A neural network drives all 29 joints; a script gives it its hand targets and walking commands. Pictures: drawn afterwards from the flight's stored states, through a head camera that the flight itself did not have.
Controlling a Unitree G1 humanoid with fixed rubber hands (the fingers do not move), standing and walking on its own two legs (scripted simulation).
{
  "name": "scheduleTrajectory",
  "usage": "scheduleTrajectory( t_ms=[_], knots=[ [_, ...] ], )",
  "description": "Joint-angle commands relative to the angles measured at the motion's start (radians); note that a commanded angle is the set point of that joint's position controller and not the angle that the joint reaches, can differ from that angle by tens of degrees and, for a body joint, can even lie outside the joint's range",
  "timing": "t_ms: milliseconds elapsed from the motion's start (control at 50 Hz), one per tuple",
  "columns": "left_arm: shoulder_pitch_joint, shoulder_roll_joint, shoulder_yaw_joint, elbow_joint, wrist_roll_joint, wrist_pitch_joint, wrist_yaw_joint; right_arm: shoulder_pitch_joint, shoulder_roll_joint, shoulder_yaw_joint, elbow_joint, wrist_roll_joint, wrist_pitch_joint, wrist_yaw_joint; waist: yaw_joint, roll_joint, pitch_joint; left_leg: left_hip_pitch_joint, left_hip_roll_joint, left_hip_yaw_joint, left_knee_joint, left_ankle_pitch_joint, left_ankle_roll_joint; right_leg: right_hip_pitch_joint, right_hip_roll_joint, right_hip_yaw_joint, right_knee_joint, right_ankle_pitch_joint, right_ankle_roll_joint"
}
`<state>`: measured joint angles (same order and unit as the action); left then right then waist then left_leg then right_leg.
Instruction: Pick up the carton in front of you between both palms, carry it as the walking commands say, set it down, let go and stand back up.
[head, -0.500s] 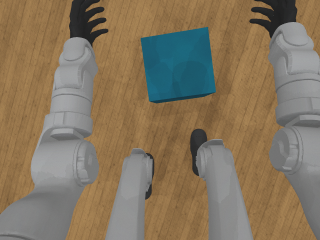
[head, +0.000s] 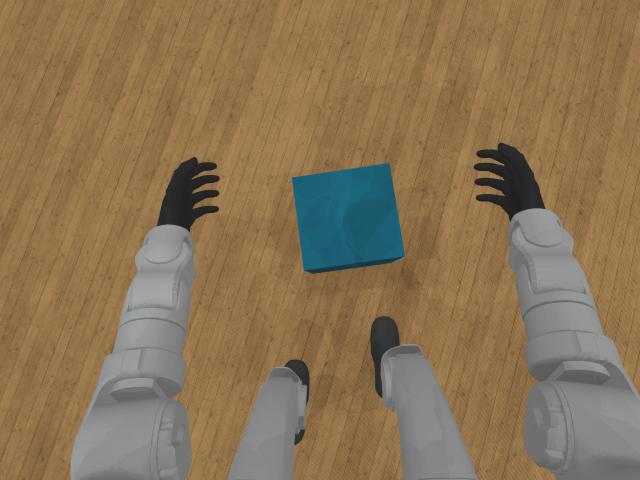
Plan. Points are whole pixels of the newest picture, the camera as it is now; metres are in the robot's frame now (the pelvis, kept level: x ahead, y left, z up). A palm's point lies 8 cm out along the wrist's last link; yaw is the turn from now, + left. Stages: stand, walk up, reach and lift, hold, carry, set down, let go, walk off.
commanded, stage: let go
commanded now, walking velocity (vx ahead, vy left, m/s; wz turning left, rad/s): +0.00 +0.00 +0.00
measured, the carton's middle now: (346, 225) +0.47 -0.03 -0.56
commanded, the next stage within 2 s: stand in 1.00 s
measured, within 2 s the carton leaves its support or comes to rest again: neither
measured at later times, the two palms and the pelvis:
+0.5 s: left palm (78, 385) +0.25 +0.23 +0.01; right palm (600, 378) +0.23 -0.23 +0.00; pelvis +0.05 +0.01 +0.08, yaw -2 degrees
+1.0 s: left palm (71, 412) +0.23 +0.23 +0.03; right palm (631, 408) +0.21 -0.24 +0.02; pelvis +0.06 +0.00 +0.09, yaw -1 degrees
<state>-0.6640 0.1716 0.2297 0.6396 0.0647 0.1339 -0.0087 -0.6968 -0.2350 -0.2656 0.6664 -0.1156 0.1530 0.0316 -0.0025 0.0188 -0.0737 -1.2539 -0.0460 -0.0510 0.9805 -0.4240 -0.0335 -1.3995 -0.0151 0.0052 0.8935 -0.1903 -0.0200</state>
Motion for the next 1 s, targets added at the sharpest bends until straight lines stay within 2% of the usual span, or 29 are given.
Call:
scheduleTrajectory(
  t_ms=[0, 200, 360, 460, 600, 700, 980],
  knots=[
    [-0.019, 0.109, -0.005, -0.15, -0.015, -0.044, -0.012, -0.035, -0.081, 0.017, -0.172, 0.024, -0.044, 0.003, -0.002, -0.062, -0.849, 0.018, -0.032, 0.075, -0.193, 0.263, -0.008, 1.167, 0.019, 0.048, 0.022, 0.485, -0.008],
    [0.381, 0.086, -0.058, -0.115, -0.033, -0.13, -0.037, 0.409, -0.044, 0.083, -0.168, 0.062, -0.128, 0.007, -0.001, -0.044, -0.571, 0.268, -0.006, 0.037, -0.337, 0.289, 0.008, 1.253, 0.011, 0.055, -0.134, 0.459, 0.0],
    [0.647, 0.093, -0.107, -0.204, -0.056, -0.171, -0.04, 0.692, -0.051, 0.137, -0.26, 0.097, -0.176, 0.004, 0.0, -0.012, -0.343, 0.568, 0.02, 0.014, -0.493, 0.319, 0.023, 1.377, 0.031, 0.027, -0.292, 0.37, 0.009],
    [0.772, 0.103, -0.134, -0.255, -0.065, -0.171, -0.043, 0.836, -0.055, 0.166, -0.319, 0.104, -0.176, 0.01, -0.002, 0.004, -0.165, 0.726, 0.033, 0.008, -0.6, 0.3, 0.032, 1.476, 0.048, 0.01, -0.393, 0.296, 0.017],
    [0.824, 0.102, -0.158, -0.281, -0.061, -0.117, -0.056, 0.894, -0.086, 0.196, -0.362, 0.112, -0.113, 0.02, -0.001, 0.03, 0.067, 0.716, 0.063, 0.007, -0.736, 0.135, 0.054, 1.653, 0.07, -0.009, -0.44, 0.211, 0.031],
    [0.817, 0.109, -0.159, -0.275, -0.055, -0.071, -0.066, 0.889, -0.089, 0.201, -0.363, 0.106, -0.06, 0.027, -0.001, 0.024, 0.163, 0.712, 0.066, 0.016, -0.75, 0.088, 0.059, 1.692, 0.073, -0.01, -0.445, 0.167, 0.034],
    [0.844, 0.12, -0.135, -0.316, -0.024, -0.016, -0.075, 0.911, -0.066, 0.197, -0.386, 0.093, -0.015, 0.028, 0.0, -0.017, 0.102, 0.889, 0.019, 0.039, -0.677, 0.233, 0.039, 1.656, 0.047, 0.019, -0.452, 0.307, 0.03]
  ],
)
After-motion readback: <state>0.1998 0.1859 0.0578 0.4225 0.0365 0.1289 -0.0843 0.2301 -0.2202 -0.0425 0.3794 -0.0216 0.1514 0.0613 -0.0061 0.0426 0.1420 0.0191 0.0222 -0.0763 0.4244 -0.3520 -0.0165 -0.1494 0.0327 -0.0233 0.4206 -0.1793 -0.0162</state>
